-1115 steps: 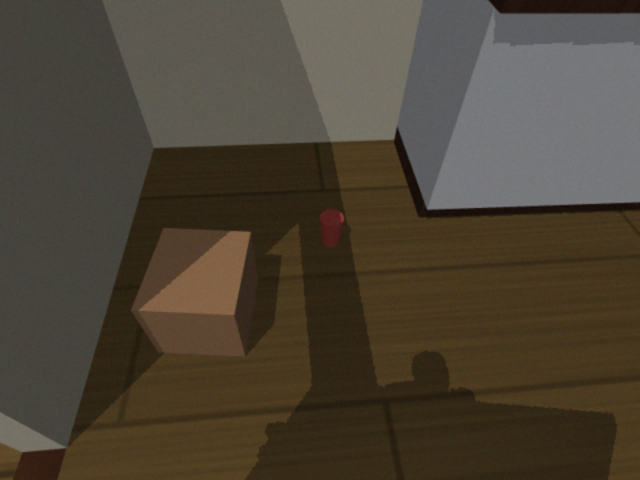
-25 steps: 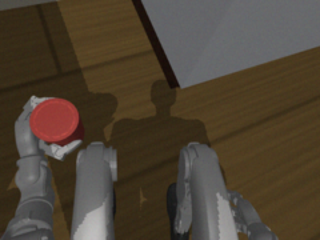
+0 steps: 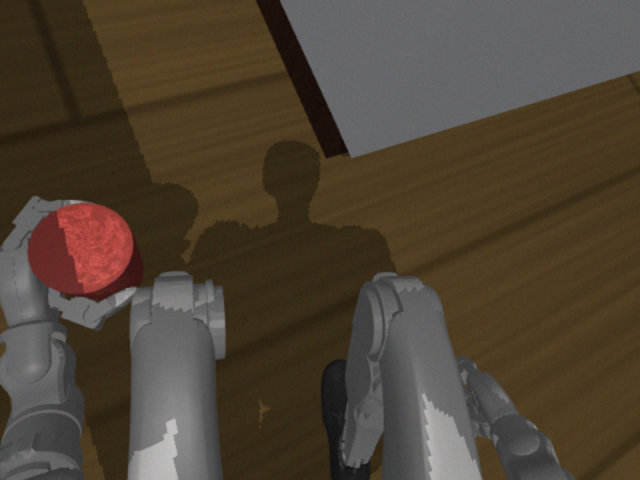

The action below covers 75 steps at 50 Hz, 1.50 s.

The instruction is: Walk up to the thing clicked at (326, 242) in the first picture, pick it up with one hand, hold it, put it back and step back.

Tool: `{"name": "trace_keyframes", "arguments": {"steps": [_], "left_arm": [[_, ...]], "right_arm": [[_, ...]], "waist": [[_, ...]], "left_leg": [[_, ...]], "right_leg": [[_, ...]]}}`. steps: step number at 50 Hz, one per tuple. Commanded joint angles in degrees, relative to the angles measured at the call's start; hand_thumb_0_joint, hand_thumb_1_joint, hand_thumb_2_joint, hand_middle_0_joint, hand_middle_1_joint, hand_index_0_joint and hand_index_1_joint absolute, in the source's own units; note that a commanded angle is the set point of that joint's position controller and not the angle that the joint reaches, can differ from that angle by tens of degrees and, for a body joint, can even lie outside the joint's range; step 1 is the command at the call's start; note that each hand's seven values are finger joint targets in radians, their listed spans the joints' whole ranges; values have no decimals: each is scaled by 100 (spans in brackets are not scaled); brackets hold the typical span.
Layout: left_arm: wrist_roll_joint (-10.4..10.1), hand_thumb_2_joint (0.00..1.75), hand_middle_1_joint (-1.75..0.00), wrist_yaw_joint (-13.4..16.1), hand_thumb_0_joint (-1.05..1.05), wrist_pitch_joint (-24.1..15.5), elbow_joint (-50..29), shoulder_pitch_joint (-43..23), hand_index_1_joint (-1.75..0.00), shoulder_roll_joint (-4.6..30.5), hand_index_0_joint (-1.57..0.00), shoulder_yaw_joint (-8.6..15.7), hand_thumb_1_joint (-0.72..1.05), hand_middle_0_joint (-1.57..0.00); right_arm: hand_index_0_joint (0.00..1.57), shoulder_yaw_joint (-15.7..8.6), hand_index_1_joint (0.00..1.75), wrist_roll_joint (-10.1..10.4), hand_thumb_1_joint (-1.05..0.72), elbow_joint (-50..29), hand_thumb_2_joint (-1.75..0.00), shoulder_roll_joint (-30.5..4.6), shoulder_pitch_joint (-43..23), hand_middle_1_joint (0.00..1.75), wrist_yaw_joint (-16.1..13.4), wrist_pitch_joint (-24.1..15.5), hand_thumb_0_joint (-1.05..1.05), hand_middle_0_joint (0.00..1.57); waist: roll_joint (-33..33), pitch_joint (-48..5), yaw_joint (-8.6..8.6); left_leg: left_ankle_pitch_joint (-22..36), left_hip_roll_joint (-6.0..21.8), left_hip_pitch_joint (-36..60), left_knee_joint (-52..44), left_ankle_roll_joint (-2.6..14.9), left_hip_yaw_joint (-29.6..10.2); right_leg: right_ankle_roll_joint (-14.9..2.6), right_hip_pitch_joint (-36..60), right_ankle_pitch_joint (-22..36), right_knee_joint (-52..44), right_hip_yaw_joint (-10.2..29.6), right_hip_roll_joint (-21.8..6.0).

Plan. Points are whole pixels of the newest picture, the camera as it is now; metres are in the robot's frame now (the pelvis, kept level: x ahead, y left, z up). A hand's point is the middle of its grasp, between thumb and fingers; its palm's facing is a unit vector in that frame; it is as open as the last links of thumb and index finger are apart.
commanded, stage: lower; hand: left
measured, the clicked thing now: (100, 261) +0.34 +0.25 -0.11
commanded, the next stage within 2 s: loosen in 1.14 s
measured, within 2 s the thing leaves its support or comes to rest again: rests again in 1.64 s
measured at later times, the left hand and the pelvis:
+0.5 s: hand (107, 272) +0.34 +0.26 -0.17, palm faces +0.30 -0.95 -0.03, open 11.7 cm; pelvis -0.01 +0.01 -0.02, yaw -4 degrees
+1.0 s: hand (111, 274) +0.35 +0.26 -0.21, palm faces +0.31 -0.95 -0.02, open 11.7 cm; pelvis -0.01 +0.02 -0.03, yaw -7 degrees
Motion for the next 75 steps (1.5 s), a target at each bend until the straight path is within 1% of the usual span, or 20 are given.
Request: {"name": "trace_keyframes", "arguments": {"steps": [1, 4, 8, 13, 18, 24, 28, 31, 33, 39, 44, 46, 53, 56, 62, 65, 69, 73, 74, 75], "left_arm": [[-236, 128, -143, 23, 0, -795, -1575, -1393, -144, 1100, -124, 187, 4, -122], [-187, 123, -141, 58, 0, -792, -1179, -1308, -142, 980, -123, 87, 0, -123], [-198, 123, -139, 115, 0, -925, -443, -1384, -141, 974, -122, 147, -3, -122], [-113, 123, -142, 174, 0, -1242, -460, -1289, -143, 1461, -126, 386, 0, -125], [-37, 127, -141, 436, 0, -1467, -607, -1331, -143, 1671, -123, 483, 6, -122], [61, 128, -140, 763, 0, -1650, -377, -1294, -142, 1687, -120, 378, 7, -120], [90, 127, -139, 780, 0, -1783, -128, -1392, -141, 1744, -120, 185, 10, -121], [38, 128, -141, 815, 0, -1872, 128, -1277, -143, 1777, -122, 288, 7, -122], [-1, 126, -141, 841, 0, -1913, 406, -1203, -142, 1825, -124, 351, 7, -123], [67, 127, -140, 960, 0, -2029, 688, -1061, -142, 2085, -124, 499, 8, -124], [147, 127, -139, 1035, 0, -2135, 565, -1197, -141, 2328, -122, 549, 6, -122], [149, 124, -137, 1079, 0, -2183, 379, -1333, -139, 2430, -121, 548, 6, -120], [240, 124, -137, 1193, 0, -2224, 447, -1370, -139, 2224, -121, 204, 6, -121], [261, 122, -135, 1230, 0, -2239, 590, -1452, -137, 2225, -121, 119, 7, -121], [281, 125, -138, 1348, 0, -2297, 955, -1294, -139, 2294, -124, 199, 7, -123], [304, 101, -117, 1438, 0, -2340, 945, -1257, -117, 2494, -115, 359, -4, -113], [357, 73, -99, 1507, 0, -2371, 812, -1260, -98, 2580, -103, 435, -22, -100], [375, 57, -83, 1569, 0, -2345, 549, -1254, -82, 2614, -90, 454, -34, -88], [396, 57, -75, 1565, 0, -2335, 518, -1246, -76, 2578, -82, 415, -38, -80], [394, 65, -83, 1565, 0, -2318, 592, -1221, -84, 2512, -86, 337, -30, -87]], "right_arm": [[20, -348, 30, -20, -91, -369, -91, -1413, 402, 30, -61, -80, 0, 20], [20, -286, 30, -69, -92, -360, -91, -1426, 334, 30, -36, -75, 0, 20], [20, -108, 30, -138, -92, -390, -91, -1508, 198, 30, 22, -62, 0, 20], [20, 94, 30, -282, -91, -502, -91, -1596, -8, 30, 78, -39, 0, 20], [20, 263, 30, -439, -92, -520, -91, -1717, -95, 30, 110, -42, 0, 20], [20, 457, 30, -592, -93, -495, -92, -1821, -150, 30, 143, -2, 0, 20], [20, 592, 30, -668, -92, -522, -92, -1862, -319, 30, 162, -4, 0, 20], [20, 693, 30, -705, -92, -568, -91, -1939, -370, 30, 182, -20, 0, 20], [20, 752, 30, -715, -92, -618, -91, -2001, -462, 30, 191, -24, 0, 20], [20, 927, 30, -799, -92, -706, -91, -2066, -576, 30, 212, -3, 0, 20], [20, 1034, 30, -898, -92, -728, -91, -2125, -604, 30, 225, -29, 0, 20], [20, 1038, 30, -900, -93, -743, -91, -2166, -647, 30, 234, -48, 0, 20], [20, 1109, 30, -972, -92, -759, -91, -2236, -635, 30, 273, -82, 0, 20], [20, 1140, 30, -970, -92, -764, -91, -2247, -647, 30, 297, -81, 0, 20], [20, 1235, 30, -1014, -90, -819, -91, -2291, -701, 30, 333, -76, 0, 20], [20, 1287, 30, -1032, -92, -879, -90, -2276, -727, 30, 363, -72, 0, 20], [20, 1297, 30, -1063, -92, -908, -90, -2312, -761, 30, 376, -65, 0, 20], [20, 1273, 30, -1082, -92, -900, -90, -2303, -713, 30, 373, -73, 0, 20], [20, 1244, 30, -1082, -93, -884, -91, -2339, -711, 30, 365, -70, 0, 20], [20, 1265, 30, -1081, -91, -880, -91, -2312, -719, 30, 378, -82, 0, 20]], "waist": [[1586, -3820, 21], [1467, -3519, -70], [1145, -3033, -184], [1469, -3109, -59], [2066, -3174, -190], [2196, -2930, -437], [1989, -2680, -582], [1938, -2662, -580], [1797, -2462, -568], [1844, -2304, -545], [2089, -2210, -643], [2201, -2137, -686], [2287, -2049, -898], [2205, -1850, -929], [2062, -1744, -874], [2127, -1737, -758], [2308, -1678, -815], [2456, -1802, -848], [2518, -1726, -906], [2517, -1706, -901]], "left_leg": [[731, -27, 2628, -1482, 164, 503], [516, -27, 2435, -1414, 182, 472], [303, -28, 2078, -1247, 197, 389], [369, 15, 2344, -1248, 127, 297], [555, 58, 2734, -1296, 18, 175], [842, 90, 2809, -1149, -11, 59], [534, 86, 2528, -1006, 36, 23], [673, 108, 2650, -997, 11, -54], [489, 94, 2475, -968, 31, -93], [633, 131, 2517, -943, 12, -165], [497, 153, 2523, -923, 1, -192], [378, 160, 2556, -954, -6, -218], [554, 185, 2790, -992, -67, -401], [431, 182, 2659, -990, -47, -434], [479, 189, 2662, -940, -47, -506], [453, 181, 2637, -979, -45, -488], [345, 225, 2722, -1048, -69, -529], [432, 231, 2852, -1040, -76, -478], [438, 254, 2912, -1074, -99, -522], [420, 248, 2861, -1035, -86, -510]], "right_leg": [[-288, 1828, 1174, -1336, -315, 265], [-264, 1712, 1024, -1332, -374, 270], [-242, 1606, 846, -1285, -512, 311], [-259, 1694, 854, -1134, -614, 349], [-290, 1696, 1084, -935, -707, 351], [-260, 1827, 1416, -870, -793, 360], [-223, 1882, 1264, -966, -848, 388], [-208, 1948, 1361, -898, -952, 411], [-208, 1880, 1223, -912, -1009, 425], [-208, 1989, 1345, -862, -1095, 475], [-207, 2052, 1294, -864, -1141, 491], [-216, 1915, 1220, -859, -1168, 489], [-193, 1897, 1405, -787, -1310, 503], [-182, 1852, 1331, -795, -1355, 506], [-162, 1921, 1375, -802, -1418, 537], [-177, 1953, 1312, -817, -1435, 557], [-177, 1910, 1257, -778, -1462, 554], [-187, 1957, 1341, -821, -1436, 573], [-181, 1868, 1358, -795, -1462, 563], [-188, 1849, 1363, -790, -1443, 585]]}}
